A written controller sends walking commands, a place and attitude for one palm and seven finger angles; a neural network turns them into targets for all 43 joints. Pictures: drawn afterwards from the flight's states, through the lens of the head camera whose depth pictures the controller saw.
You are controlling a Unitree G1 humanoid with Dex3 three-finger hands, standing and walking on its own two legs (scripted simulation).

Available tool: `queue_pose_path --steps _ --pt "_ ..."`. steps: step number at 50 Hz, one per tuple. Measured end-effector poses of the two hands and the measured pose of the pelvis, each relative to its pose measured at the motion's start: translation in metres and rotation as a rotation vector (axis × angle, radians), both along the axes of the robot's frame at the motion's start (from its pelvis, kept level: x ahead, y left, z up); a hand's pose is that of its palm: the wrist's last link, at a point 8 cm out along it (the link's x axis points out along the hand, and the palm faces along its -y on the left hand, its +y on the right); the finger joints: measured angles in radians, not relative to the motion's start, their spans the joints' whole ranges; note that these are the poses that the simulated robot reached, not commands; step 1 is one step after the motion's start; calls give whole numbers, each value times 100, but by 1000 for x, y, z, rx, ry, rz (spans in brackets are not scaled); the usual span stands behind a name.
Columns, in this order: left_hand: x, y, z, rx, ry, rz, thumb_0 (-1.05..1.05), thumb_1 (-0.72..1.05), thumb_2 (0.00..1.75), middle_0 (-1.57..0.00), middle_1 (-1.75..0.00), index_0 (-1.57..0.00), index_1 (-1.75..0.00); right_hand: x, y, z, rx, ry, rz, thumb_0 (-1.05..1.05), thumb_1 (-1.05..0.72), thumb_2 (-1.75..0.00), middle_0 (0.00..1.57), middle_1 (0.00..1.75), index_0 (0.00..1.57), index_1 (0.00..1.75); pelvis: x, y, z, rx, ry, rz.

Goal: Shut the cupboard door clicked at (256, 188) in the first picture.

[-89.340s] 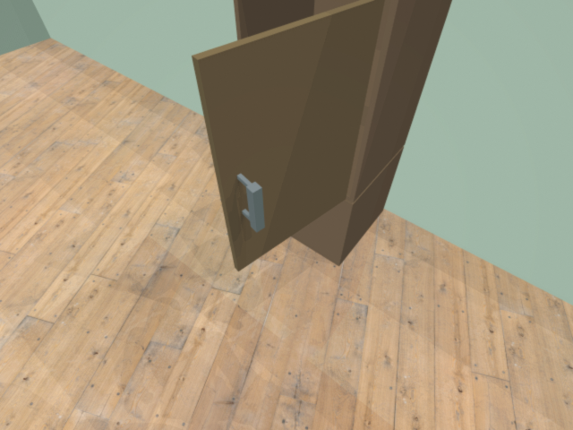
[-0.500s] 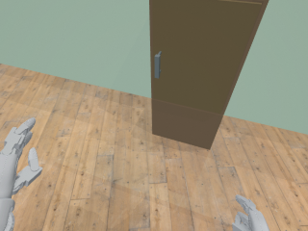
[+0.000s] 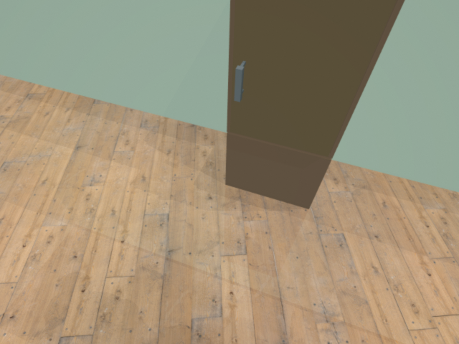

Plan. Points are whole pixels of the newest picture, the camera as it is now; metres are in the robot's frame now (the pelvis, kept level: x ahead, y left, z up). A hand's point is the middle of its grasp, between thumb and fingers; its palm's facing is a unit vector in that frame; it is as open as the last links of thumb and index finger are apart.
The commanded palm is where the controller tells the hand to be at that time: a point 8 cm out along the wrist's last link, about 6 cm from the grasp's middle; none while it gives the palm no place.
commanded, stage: let the arm hang, fingers relaxed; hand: left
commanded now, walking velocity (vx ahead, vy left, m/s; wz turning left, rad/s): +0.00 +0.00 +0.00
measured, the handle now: (240, 81) +0.95 +0.02 -0.07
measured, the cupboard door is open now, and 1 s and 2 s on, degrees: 0 0 0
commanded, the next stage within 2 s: look to check the result in 0.54 s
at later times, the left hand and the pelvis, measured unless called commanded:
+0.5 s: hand out of the picture +0.01 +0.17 -0.18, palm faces +0.00 -0.98 -0.18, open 7.3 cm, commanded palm none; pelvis +0.00 +0.01 +0.00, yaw -1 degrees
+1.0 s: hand out of the picture +0.04 +0.21 -0.17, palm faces -0.02 -0.96 -0.27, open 7.3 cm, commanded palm none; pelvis +0.02 +0.00 +0.00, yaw -1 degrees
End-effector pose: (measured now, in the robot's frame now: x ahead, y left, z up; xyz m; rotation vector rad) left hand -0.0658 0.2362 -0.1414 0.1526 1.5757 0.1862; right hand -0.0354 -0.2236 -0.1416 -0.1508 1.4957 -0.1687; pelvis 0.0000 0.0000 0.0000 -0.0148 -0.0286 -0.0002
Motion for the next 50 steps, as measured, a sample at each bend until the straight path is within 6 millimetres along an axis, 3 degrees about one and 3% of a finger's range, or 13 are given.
queue_pose_path --steps 6,17,24,37,50 --pt "2 1 1 6 -13 -8 1 92 90 -20 -30 -20 -30 -6 12 -6 25 -14 -27 1 -90 -89 20 30 20 30 -3 5 0 4 -2 -9" --pt "54 -10 -6 -28 -168 -46 1 91 90 -20 -30 -20 -30 15 15 -6 22 -102 -36 0 -90 -89 20 30 20 30 -3 7 0 9 -2 -18" --pt "74 -12 -6 -37 -209 -63 0 91 90 -20 -30 -20 -30 25 9 -2 6 -122 -31 0 -90 -89 20 30 20 30 -1 6 0 10 1 -19" --pt "79 7 1 14 -171 -69 1 91 90 -20 -30 -20 -30 38 -10 1 -24 -108 -13 0 -90 -89 20 30 20 30 9 3 2 11 -2 -19" --pt "103 21 8 55 -198 -86 1 91 90 -20 -30 -20 -30 77 -32 7 -56 -160 23 0 -90 -89 20 30 20 30 20 -1 4 12 -5 -17"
